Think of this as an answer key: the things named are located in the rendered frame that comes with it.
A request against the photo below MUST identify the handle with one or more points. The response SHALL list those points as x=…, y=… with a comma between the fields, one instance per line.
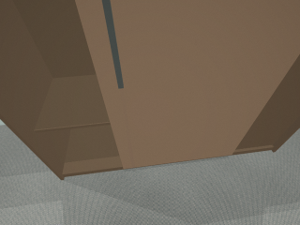
x=107, y=7

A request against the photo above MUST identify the wardrobe door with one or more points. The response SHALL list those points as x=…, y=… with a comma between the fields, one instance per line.
x=278, y=114
x=196, y=73

